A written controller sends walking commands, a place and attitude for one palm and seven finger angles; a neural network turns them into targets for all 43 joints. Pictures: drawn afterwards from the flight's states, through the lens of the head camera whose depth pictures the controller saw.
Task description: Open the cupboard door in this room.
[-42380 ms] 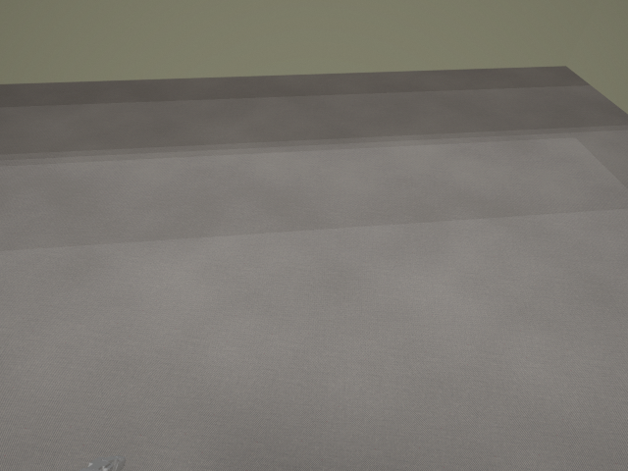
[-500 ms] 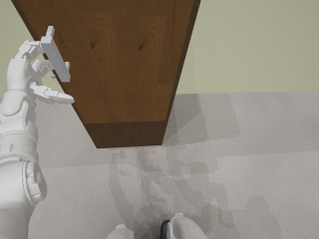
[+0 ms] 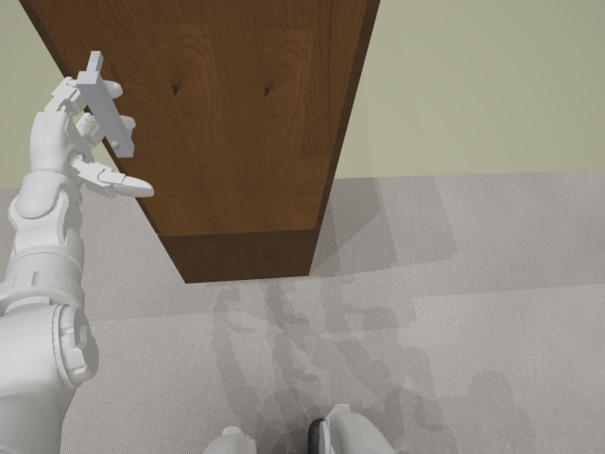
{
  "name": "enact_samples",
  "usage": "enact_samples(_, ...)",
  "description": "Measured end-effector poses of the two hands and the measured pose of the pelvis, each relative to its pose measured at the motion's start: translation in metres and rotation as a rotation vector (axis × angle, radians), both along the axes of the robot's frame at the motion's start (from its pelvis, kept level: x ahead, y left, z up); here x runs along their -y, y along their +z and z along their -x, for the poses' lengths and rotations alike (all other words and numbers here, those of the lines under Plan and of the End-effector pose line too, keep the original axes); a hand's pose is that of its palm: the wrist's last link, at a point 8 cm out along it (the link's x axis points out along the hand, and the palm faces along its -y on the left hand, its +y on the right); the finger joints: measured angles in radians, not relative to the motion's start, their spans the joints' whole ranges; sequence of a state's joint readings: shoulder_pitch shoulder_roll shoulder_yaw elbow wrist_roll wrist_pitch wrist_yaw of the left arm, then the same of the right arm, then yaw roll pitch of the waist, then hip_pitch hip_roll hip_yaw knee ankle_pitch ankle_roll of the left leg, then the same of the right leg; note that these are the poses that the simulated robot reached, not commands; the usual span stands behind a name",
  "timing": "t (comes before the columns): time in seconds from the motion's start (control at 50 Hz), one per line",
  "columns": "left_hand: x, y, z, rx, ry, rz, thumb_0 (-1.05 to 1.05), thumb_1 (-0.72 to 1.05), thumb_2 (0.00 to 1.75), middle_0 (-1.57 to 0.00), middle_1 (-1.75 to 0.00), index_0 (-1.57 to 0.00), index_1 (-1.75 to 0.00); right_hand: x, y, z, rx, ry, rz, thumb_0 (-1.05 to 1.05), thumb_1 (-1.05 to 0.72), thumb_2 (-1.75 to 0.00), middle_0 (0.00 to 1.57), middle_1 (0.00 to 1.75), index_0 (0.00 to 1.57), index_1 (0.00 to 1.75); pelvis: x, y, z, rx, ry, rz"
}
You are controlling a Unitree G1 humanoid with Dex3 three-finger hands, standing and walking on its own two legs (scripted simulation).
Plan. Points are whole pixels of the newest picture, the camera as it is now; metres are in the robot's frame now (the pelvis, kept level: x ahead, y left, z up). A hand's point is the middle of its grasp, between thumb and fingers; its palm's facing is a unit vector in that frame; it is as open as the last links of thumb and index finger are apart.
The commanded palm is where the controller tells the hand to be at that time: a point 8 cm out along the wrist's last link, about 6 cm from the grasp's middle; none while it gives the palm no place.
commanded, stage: close the thumb around the handle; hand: left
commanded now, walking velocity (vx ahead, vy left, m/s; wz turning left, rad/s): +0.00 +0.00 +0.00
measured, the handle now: (111, 107) +0.55 +0.22 +0.08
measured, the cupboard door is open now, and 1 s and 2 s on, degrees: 0 3 47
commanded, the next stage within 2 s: pull the door open along its arc in 0.66 s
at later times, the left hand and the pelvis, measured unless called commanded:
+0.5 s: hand (117, 145) +0.49 +0.21 +0.08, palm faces +0.03 -1.00 -0.03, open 6.9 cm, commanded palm +0.46 +0.24 +0.08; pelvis +0.00 +0.00 +0.00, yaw +0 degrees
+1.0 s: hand (124, 153) +0.48 +0.20 +0.08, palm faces +0.01 -1.00 -0.01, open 6.0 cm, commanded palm +0.43 +0.24 +0.08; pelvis +0.00 -0.01 +0.00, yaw -1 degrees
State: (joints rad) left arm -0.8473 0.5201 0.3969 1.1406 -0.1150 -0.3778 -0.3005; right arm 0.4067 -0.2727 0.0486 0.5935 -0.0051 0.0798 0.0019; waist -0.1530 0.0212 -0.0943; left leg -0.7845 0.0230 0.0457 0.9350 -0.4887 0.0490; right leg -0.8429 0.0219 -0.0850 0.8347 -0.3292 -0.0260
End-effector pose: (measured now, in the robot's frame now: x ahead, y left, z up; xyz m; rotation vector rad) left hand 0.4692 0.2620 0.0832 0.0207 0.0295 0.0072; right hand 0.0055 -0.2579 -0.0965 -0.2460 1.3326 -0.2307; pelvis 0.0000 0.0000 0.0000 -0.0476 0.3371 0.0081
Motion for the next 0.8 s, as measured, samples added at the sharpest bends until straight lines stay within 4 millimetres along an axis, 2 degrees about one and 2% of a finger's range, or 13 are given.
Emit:
enact_samples(0.08,0.001,0.001,0.001,-0.001,0.006,0.003,-0.02,-0.45,0.32,-0.3,-1.21,-0.31,-1.21,-0.002,0.0,0.004,-0.009,-0.006,-0.006,0.0,-0.91,-0.89,0.2,0.3,0.2,0.3,0.0,0.0,0.0,0.004,-0.001,-0.001)
enact_samples(0.18,0.002,0.001,0.001,-0.003,0.01,0.001,-0.02,-0.28,0.39,-0.29,-1.21,-0.32,-1.23,-0.001,0.001,0.008,-0.01,-0.012,-0.004,0.0,-0.91,-0.89,0.2,0.3,0.2,0.3,0.0,0.001,0.001,0.007,-0.004,-0.002)
enact_samples(0.54,0.003,0.001,0.002,-0.002,0.023,-0.009,0.0,0.63,0.78,-0.32,-1.3,-0.35,-1.31,0.008,0.002,0.006,-0.015,-0.007,0.01,0.0,-0.91,-0.89,0.2,0.3,0.2,0.3,0.003,0.002,0.0,0.006,0.0,-0.004)
enact_samples(0.8,0.01,0.001,0.001,-0.005,0.008,-0.008,0.0,0.7,0.83,-0.31,-1.32,-0.34,-1.33,0.01,-0.001,-0.003,0.01,0.003,0.005,0.0,-0.91,-0.89,0.2,0.3,0.2,0.3,0.007,0.001,0.001,0.005,0.002,-0.008)
